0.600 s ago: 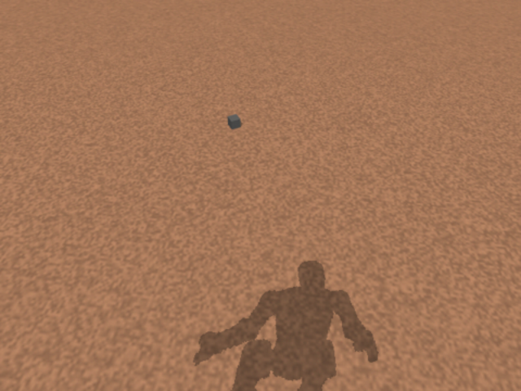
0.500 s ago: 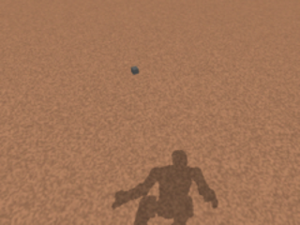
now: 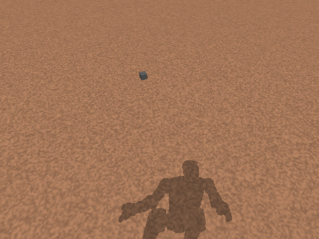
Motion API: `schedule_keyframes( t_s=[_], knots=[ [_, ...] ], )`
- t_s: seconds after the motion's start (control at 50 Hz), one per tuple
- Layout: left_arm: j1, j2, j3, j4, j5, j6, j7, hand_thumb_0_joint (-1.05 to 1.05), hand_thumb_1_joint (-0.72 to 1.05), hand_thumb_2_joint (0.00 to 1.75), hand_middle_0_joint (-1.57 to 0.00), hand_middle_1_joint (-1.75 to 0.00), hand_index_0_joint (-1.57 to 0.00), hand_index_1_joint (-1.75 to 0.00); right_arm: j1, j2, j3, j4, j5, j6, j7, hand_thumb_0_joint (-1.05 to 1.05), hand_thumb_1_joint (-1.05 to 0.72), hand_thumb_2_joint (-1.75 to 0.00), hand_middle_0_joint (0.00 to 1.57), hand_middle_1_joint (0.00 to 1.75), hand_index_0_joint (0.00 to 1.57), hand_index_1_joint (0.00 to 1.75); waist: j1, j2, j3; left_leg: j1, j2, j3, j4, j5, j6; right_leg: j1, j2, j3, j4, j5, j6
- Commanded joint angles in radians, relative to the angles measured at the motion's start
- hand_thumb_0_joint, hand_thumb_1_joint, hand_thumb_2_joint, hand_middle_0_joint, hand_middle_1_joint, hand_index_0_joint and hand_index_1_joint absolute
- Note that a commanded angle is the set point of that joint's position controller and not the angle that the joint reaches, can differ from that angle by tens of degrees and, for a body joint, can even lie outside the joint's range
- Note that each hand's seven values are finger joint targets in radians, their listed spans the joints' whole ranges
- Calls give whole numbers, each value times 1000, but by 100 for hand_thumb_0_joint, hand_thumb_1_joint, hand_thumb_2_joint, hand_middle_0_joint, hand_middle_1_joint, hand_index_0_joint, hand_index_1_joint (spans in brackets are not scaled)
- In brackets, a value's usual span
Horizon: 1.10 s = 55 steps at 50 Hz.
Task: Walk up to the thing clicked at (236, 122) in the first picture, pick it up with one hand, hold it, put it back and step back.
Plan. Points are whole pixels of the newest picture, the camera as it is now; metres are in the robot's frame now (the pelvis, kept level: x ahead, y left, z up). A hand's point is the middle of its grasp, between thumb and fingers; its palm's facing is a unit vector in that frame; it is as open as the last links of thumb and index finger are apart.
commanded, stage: stand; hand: left
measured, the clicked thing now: (143, 75) +1.76 +0.14 -0.75
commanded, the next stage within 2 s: walk up in 0.52 s
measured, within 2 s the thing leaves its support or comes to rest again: neither
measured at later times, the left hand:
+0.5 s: hand out of the picture +0.07 +0.25 -0.16, palm faces -0.03 -0.94 -0.34, open 7.4 cm
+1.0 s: hand out of the picture +0.16 +0.35 -0.17, palm faces +0.20 -0.94 -0.29, open 7.4 cm
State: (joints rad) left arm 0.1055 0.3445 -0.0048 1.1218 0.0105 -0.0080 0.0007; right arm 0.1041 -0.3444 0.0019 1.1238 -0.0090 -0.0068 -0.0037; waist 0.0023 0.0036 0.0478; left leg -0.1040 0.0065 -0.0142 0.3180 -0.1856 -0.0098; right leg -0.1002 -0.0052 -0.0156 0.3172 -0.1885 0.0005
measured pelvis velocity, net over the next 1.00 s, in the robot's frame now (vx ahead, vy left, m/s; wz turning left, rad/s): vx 0.14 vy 0.05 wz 0.23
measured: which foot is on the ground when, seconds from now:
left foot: down 0.00-0.60, up 0.62-0.78, down 0.80-1.00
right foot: down 0.00-0.80, up 0.82-1.00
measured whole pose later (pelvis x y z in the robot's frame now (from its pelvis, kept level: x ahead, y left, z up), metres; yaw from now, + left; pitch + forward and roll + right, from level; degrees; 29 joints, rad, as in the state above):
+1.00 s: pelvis +0.14 +0.05 -0.02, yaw +13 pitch -3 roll +1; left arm 0.17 0.47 0.10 0.96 0.05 0.03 -0.13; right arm 0.36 -0.42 -0.08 0.94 -0.01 -0.09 0.02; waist 0.00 -0.12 0.03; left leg -0.19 -0.01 0.05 0.52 -0.29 0.03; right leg -0.48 -0.08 0.00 1.07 -0.35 -0.01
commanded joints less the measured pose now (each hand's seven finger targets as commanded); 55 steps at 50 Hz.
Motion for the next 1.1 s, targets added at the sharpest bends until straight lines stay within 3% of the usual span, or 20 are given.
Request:
schedule_keyframes(
  t_s=[0.0, 0.48, 0.5, 0.52, 0.56, 0.58, 0.6, 0.64, 0.68, 0.72, 0.76, 0.78, 0.8, 0.82, 0.84, 0.86, 0.9, 0.94, 1.0, 1.08],
  knots=[
    [-40, 211, 43, -58, -4, -25, 11, 0, 90, 90, -20, -30, -20, -30, -33, -207, -37, -57, 2, -24, -8, 0, -90, -90, 20, 30, 20, 30, -2, -9, -70, 8, 121, -79, -40, 167, 28, 13, -127, 91, -43, 152, -29],
    [-19, 209, 41, -59, -2, -25, 10, 0, 90, 90, -20, -30, -20, -30, -28, -212, -36, -57, 2, -29, -9, 0, -90, -90, 20, 30, 20, 30, 2, 0, -82, 27, 125, -80, -40, 211, 28, 18, -127, 88, -40, 188, -25],
    [-43, 355, 151, -141, 31, -31, -36, 0, 90, 90, -20, -30, -20, -30, 85, -330, -117, -115, -1, -49, 9, 0, -90, -90, 20, 30, 20, 30, 15, -104, -165, -112, 107, -159, 59, -307, 101, 93, -91, 31, 79, -367, -54],
    [-47, 343, 157, -156, 49, -27, -52, 0, 90, 90, -20, -30, -20, -30, 57, -347, -123, -126, -12, -55, 21, 0, -90, -90, 20, 30, 20, 30, 34, -56, -86, -245, 108, -177, 58, -430, 92, 53, -118, 69, 109, -508, -77],
    [30, 336, 171, -171, 51, -25, -70, 0, 90, 90, -20, -30, -20, -30, -74, -306, -113, -201, -25, -56, 37, 0, -90, -90, 20, 30, 20, 30, 110, -81, 13, -512, 28, -44, 159, -340, 34, 138, -197, 155, -21, -621, -124],
    [80, 355, 184, -162, 44, -28, -69, 0, 90, 90, -20, -30, -20, -30, -132, -246, -107, -245, -29, -61, 40, 0, -90, -90, 20, 30, 20, 30, 150, -241, 31, -637, -24, 84, 396, -200, 15, 199, -335, 290, -168, -659, -181],
    [50, 362, 190, -180, 42, -33, -69, 0, 90, 90, -20, -30, -20, -30, -122, -252, -114, -253, -38, -65, 40, 0, -90, -90, 20, 30, 20, 30, 148, -240, 46, -680, 56, 79, 510, -242, 12, 168, -443, 358, -216, -576, -236],
    [11, 350, 190, -221, 47, -35, -77, 0, 90, 90, -20, -30, -20, -30, -49, -293, -124, -245, -24, -76, 54, 0, -90, -90, 20, 30, 20, 30, 122, -136, 47, -608, 105, 24, 483, -278, 18, 143, -437, 327, -192, -494, -258],
    [-26, 328, 184, -239, 55, -35, -83, 0, 90, 90, -20, -30, -20, -30, 22, -283, -133, -239, -18, -80, 71, 0, -90, -90, 20, 30, 20, 30, 81, -127, 14, -486, 116, 7, 400, -268, 37, 113, -338, 163, -144, -487, -211],
    [-129, 350, 187, -277, 60, -30, -95, 0, 90, 90, -20, -30, -20, -30, 150, -279, -145, -218, -12, -79, 72, 0, -90, -90, 20, 30, 20, 30, 8, -186, -20, -295, 96, 64, 308, -197, 39, 11, -284, 44, -93, -474, -172],
    [-192, 319, 174, -310, 51, -17, -105, 0, 90, 90, -20, -30, -20, -30, 367, -298, -177, -144, -13, -80, 53, 0, -90, -90, 20, 30, 20, 30, -108, -17, -79, 134, 25, 124, 201, -21, 20, -270, -174, -126, 188, -465, -119],
    [-160, 252, 158, -316, 55, -7, -109, 0, 90, 90, -20, -30, -20, -30, 515, -358, -208, -103, -20, -81, 31, 0, -90, -90, 20, 30, 20, 30, -181, 207, -120, 355, 38, 26, 156, -80, 38, -451, -85, -185, 530, -418, -88],
    [-120, 177, 134, -328, 55, -2, -107, 0, 90, 90, -20, -30, -20, -30, 550, -447, -223, -120, -32, -81, 7, 0, -90, -90, 20, 30, 20, 30, -189, 419, -85, 365, 206, -353, -2, -475, 64, -695, 22, -123, 809, -493, -64],
    [-105, 231, 141, -338, 47, 5, -107, 0, 90, 90, -20, -30, -20, -30, 400, -463, -214, -199, -28, -87, 1, 0, -90, -90, 20, 30, 20, 30, -120, 284, -45, 173, 364, -723, -188, -734, 141, -699, -2, 4, 907, -403, -43],
    [-66, 299, 152, -329, 46, 6, -111, 0, 90, 90, -20, -30, -20, -30, 286, -470, -202, -240, -4, -89, 7, 0, -90, -90, 20, 30, 20, 30, -51, 174, 13, 15, 422, -789, -262, -808, 224, -615, -71, 106, 892, -330, -52],
    [-39, 315, 148, -310, 38, 2, -111, 0, 90, 90, -20, -30, -20, -30, 214, -448, -185, -258, 3, -97, 7, 0, -90, -90, 20, 30, 20, 30, -6, 125, 49, -26, 413, -701, -232, -731, 248, -604, -114, 122, 881, -275, -47],
    [-6, 329, 159, -261, 27, 1, -117, 0, 90, 90, -20, -30, -20, -30, 180, -388, -160, -276, 0, -114, 4, 0, -90, -90, 20, 30, 20, 30, 24, 64, 55, -63, 322, -467, -151, -564, 226, -558, -153, 137, 816, -184, -19],
    [2, 334, 161, -248, 29, 6, -123, 0, 90, 90, -20, -30, -20, -30, 228, -374, -152, -269, 7, -126, 3, 0, -90, -90, 20, 30, 20, 30, 13, 47, 69, -117, 265, -345, -151, -482, 198, -521, -157, 115, 747, -114, 0],
    [-5, 311, 151, -281, 29, 9, -140, 0, 90, 90, -20, -30, -20, -30, 227, -382, -153, -278, 7, -140, -2, 0, -90, -90, 20, 30, 20, 30, 16, 81, 63, -80, 249, -258, -154, -363, 204, -533, -155, 91, 638, -51, 21],
    [-123, 285, 148, -330, 29, -1, -149, 0, 90, 90, -20, -30, -20, -30, 290, -395, -154, -268, 6, -148, 0, 0, -90, -90, 20, 30, 20, 30, -32, 104, 89, -88, 206, -156, -117, -172, 194, -503, -150, 49, 467, 38, 23]
  ],
)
